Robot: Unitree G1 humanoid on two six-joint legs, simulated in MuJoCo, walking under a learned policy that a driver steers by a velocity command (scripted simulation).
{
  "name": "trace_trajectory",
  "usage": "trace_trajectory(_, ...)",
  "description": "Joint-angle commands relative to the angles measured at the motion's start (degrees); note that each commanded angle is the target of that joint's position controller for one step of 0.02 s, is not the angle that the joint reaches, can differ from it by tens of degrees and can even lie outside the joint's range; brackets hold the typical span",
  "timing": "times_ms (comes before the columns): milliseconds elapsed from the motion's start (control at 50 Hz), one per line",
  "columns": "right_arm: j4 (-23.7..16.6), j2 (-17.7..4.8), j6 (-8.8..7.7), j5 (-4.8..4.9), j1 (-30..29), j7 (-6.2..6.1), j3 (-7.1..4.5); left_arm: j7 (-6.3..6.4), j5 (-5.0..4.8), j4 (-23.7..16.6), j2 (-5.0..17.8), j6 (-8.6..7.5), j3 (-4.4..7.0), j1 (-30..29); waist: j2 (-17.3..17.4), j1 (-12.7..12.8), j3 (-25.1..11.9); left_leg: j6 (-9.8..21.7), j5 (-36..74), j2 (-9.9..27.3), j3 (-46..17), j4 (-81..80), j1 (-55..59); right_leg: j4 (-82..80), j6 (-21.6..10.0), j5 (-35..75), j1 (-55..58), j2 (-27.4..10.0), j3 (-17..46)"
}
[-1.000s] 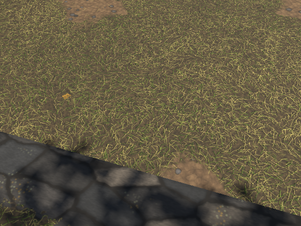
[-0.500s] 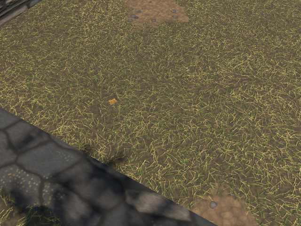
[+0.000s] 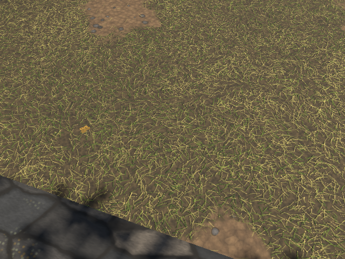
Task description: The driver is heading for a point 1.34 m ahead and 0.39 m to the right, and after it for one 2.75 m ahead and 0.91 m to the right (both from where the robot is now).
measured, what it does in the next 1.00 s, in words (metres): steps on the spot, turning right: right foot, then left foot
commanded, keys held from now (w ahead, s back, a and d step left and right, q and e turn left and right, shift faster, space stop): e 0.72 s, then no key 0.22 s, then w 0.06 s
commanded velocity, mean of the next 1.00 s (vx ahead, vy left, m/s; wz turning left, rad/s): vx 0.01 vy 0.00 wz -0.50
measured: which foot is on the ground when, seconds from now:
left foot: down 0.00-0.24, up 0.26-0.72, down 0.74-1.00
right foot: up 0.00-0.20, down 0.22-0.76, up 0.78-1.00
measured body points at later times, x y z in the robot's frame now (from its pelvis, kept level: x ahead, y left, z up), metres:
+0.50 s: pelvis +0.02 -0.07 +0.00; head +0.06 -0.08 +0.45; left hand +0.23 +0.17 -0.09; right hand +0.08 -0.39 -0.09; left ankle +0.06 +0.09 -0.69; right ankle +0.00 -0.14 -0.75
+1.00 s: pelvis +0.06 -0.02 +0.00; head +0.09 -0.03 +0.45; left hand +0.33 +0.15 -0.11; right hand +0.06 -0.33 -0.08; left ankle +0.09 +0.06 -0.75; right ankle -0.05 -0.13 -0.69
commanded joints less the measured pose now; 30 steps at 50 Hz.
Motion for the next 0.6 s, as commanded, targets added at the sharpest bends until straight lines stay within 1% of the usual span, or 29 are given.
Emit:
trace_trajectory(20,-5.39,-10.30,-0.89,0.03,-4.12,-0.98,-2.93,-1.83,-0.57,-4.07,1.86,0.38,0.09,-1.54,4.69,0.70,-1.96,11.35,32.72,12.80,-3.00,-3.59,5.75,-3.28,2.31,4.37,-2.62,-2.64,-2.97)
trace_trajectory(40,-4.60,-11.36,-0.44,-0.26,-1.34,-1.06,-3.53,-2.83,-1.20,-4.48,1.19,0.85,-0.42,-2.55,5.16,-0.86,-2.13,11.62,34.81,13.59,-2.42,-2.75,8.77,-7.80,2.71,4.75,-3.13,-3.28,-3.10)
trace_trajectory(60,-3.96,-12.19,0.15,-0.63,1.19,-0.95,-4.11,-3.63,-1.54,-4.72,1.08,1.23,-0.72,-3.06,5.31,-2.09,-2.01,12.16,36.65,15.19,-2.53,-2.11,11.37,-12.16,2.52,4.73,-3.48,-3.93,-3.19)
trace_trajectory(80,-3.64,-13.07,0.79,-0.92,2.86,-0.67,-4.73,-4.21,-1.67,-4.67,1.62,1.44,-0.72,-2.83,5.61,-2.75,-1.87,12.79,37.69,16.81,-3.01,-1.88,12.80,-15.80,1.95,4.92,-2.98,-4.15,-3.54)
trace_trajectory(100,-3.73,-13.65,1.33,-1.15,3.22,-0.29,-5.18,-4.51,-1.80,-4.32,2.56,1.41,-0.50,-2.14,6.25,-2.86,-1.82,13.22,37.50,18.17,-3.59,-2.00,13.13,-18.33,1.26,5.80,-1.90,-3.99,-3.80)
trace_trajectory(120,-4.06,-13.86,1.79,-1.36,2.42,0.04,-5.44,-4.55,-1.84,-4.03,3.32,1.23,-0.31,-1.67,6.89,-2.56,-1.79,13.29,36.53,19.11,-3.73,-2.08,12.77,-20.07,0.55,6.93,-0.62,-3.77,-4.03)
trace_trajectory(140,-4.51,-13.54,2.08,-1.57,1.29,0.24,-5.44,-4.43,-1.91,-3.69,4.22,0.99,-0.01,-1.21,7.22,-2.11,-2.10,12.94,34.88,19.71,-3.56,-2.00,12.39,-21.69,-0.20,8.34,0.82,-3.44,-4.15)
trace_trajectory(160,-4.90,-13.08,2.22,-1.67,-0.09,0.25,-5.32,-4.31,-2.04,-3.45,4.94,0.75,0.31,-0.95,7.39,-1.45,-2.28,12.10,32.58,19.84,-2.85,-1.51,11.61,-23.77,-1.09,10.21,2.60,-3.06,-4.23)
trace_trajectory(180,-5.27,-12.59,2.25,-1.66,-1.79,0.01,-5.13,-4.31,-2.34,-3.31,5.35,0.51,0.52,-0.87,7.44,-0.66,-2.34,10.63,29.52,19.41,-1.61,-0.45,10.10,-26.78,-2.25,13.25,5.08,-2.33,-4.43)
trace_trajectory(200,-5.39,-12.20,2.27,-1.44,-3.20,-0.25,-4.90,-4.37,-2.64,-3.45,5.62,0.17,0.86,-0.99,7.16,0.17,-2.82,8.84,26.00,18.40,-0.05,1.42,8.05,-30.55,-3.72,17.68,8.55,-1.04,-5.09)
trace_trajectory(220,-4.94,-11.46,2.32,-0.97,-3.22,-0.25,-4.51,-4.13,-2.81,-3.67,6.00,-0.34,1.27,-1.27,6.24,0.76,-3.77,6.57,21.46,16.73,1.30,4.08,5.45,-34.55,-5.77,24.42,13.01,0.56,-5.52)
trace_trajectory(240,-4.32,-9.48,2.44,-0.76,-1.25,0.06,-3.84,-3.53,-2.70,-3.98,7.83,-0.86,2.22,-0.31,3.75,1.13,-6.41,3.06,15.74,13.62,3.86,8.67,1.58,-36.12,-9.03,35.29,20.13,-0.22,-3.84)
trace_trajectory(260,-7.55,-4.55,2.30,-1.23,1.55,0.15,-2.29,-2.06,-3.14,-3.74,14.42,-1.14,4.06,5.28,-8.11,0.31,-15.40,-4.39,-0.60,5.38,10.31,22.97,-8.98,-33.69,-21.28,61.69,36.27,-12.61,12.29)
trace_trajectory(280,-8.95,-3.59,1.38,-1.90,-0.79,0.26,-1.44,-1.63,-1.99,-2.95,15.73,-1.54,4.24,12.00,-6.28,4.09,-18.46,-6.65,-28.06,-0.24,1.44,30.89,-21.54,-35.95,-27.53,60.55,45.08,-20.80,27.06)
trace_trajectory(300,-8.85,-4.31,0.79,-1.49,-4.54,0.51,-1.42,-0.81,-0.19,-1.12,13.60,-3.41,4.54,13.06,-4.25,4.82,-7.66,-5.79,-29.36,2.04,-6.79,36.86,-28.59,-37.96,-23.69,52.35,38.09,-20.62,24.85)
trace_trajectory(320,-7.30,-7.45,0.49,-0.98,-5.36,-0.24,-2.34,-0.59,-0.71,-0.94,10.91,-4.08,4.31,11.07,-5.70,4.74,-4.60,-5.48,-28.03,3.24,-7.73,44.00,-30.01,-39.05,-21.39,49.63,33.49,-17.86,19.69)
trace_trajectory(340,-5.87,-10.58,0.29,-1.45,-2.27,-0.82,-3.49,-0.44,-1.78,-2.42,8.33,-3.86,3.31,7.35,-5.80,2.25,-5.35,-5.07,-25.62,3.23,-8.42,46.03,-28.74,-40.15,-20.60,48.44,29.84,-17.07,17.96)
trace_trajectory(360,-5.48,-10.14,0.39,-1.57,-2.27,-1.09,-3.29,-0.42,-2.96,-3.36,7.27,-3.57,2.71,4.44,-6.14,0.53,-3.64,-4.75,-22.65,3.72,-8.97,46.62,-26.35,-41.85,-19.34,46.09,23.71,-16.04,16.26)
trace_trajectory(380,-5.42,-8.66,0.70,-1.99,-1.62,-1.08,-2.57,-0.34,-3.02,-4.48,7.50,-3.11,2.35,2.34,-5.79,-1.35,-3.18,-4.81,-18.93,3.49,-9.08,45.40,-23.12,-43.59,-18.34,43.72,18.73,-14.54,15.13)
trace_trajectory(400,-4.74,-8.08,1.18,-1.89,-0.31,-0.79,-2.30,-0.33,-2.54,-5.58,7.64,-2.81,2.22,0.77,-4.71,-2.38,-3.72,-4.98,-14.94,2.57,-8.47,44.15,-21.21,-44.23,-17.80,42.90,16.65,-13.35,14.20)
trace_trajectory(420,-3.91,-7.30,1.72,-1.44,1.37,-0.24,-1.91,-0.44,-2.14,-6.47,8.44,-2.80,2.37,-0.12,-4.87,-3.01,-4.31,-5.29,-11.42,1.84,-7.59,42.79,-19.67,-44.21,-17.62,43.57,15.34,-12.34,13.12)
trace_trajectory(440,-3.07,-6.83,2.26,-0.98,2.53,0.32,-1.55,-0.66,-1.69,-7.13,9.10,-2.97,2.58,-0.51,-4.77,-3.07,-4.29,-5.86,-9.07,1.48,-6.96,40.45,-18.56,-44.12,-17.40,43.38,14.29,-11.52,12.38)
trace_trajectory(480,-1.78,-6.42,3.29,-0.55,2.88,0.93,-0.89,-1.28,-1.33,-8.01,9.54,-3.48,2.85,0.32,-5.22,-1.83,-4.39,-7.01,-7.33,1.24,-6.60,35.83,-17.74,-43.42,-17.19,41.15,14.45,-10.87,13.10)
trace_trajectory(520,-0.94,-6.49,3.67,-0.35,2.28,0.74,-0.32,-1.90,-1.43,-8.73,9.31,-3.66,2.94,1.74,-5.22,-0.13,-4.30,-7.23,-7.30,1.68,-7.48,31.91,-18.67,-42.03,-17.43,36.41,16.46,-11.75,16.23)
trace_trajectory(560,-0.82,-6.64,3.24,-0.37,0.73,0.21,0.24,-2.29,-1.61,-9.13,9.25,-3.42,3.05,3.47,-5.15,1.78,-4.28,-6.88,-8.29,1.82,-8.10,28.32,-20.79,-40.31,-18.20,32.61,19.45,-12.94,20.16)
trace_trajectory(600,-0.63,-6.86,2.45,-0.22,-0.26,-0.26,0.64,-2.32,-1.63,-9.43,9.07,-3.03,3.01,4.18,-5.48,3.09,-4.72,-6.46,-8.86,1.23,-8.13,25.36,-21.96,-39.00,-18.62,30.84,21.75,-13.36,23.64)
Keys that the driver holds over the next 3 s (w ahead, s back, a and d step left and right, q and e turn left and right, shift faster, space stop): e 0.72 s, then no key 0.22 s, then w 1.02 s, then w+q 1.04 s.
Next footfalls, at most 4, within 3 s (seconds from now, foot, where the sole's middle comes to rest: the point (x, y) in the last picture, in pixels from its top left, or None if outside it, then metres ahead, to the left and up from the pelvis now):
0.22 right None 0.04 -0.15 -0.79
0.74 left None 0.13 0.04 -0.79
1.22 right None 0.05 -0.18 -0.79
1.62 left None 0.38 -0.16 -0.79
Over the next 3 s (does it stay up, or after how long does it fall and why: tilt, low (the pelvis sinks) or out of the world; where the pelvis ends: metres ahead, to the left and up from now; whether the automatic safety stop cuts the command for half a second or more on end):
stays up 0.87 -0.52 -0.19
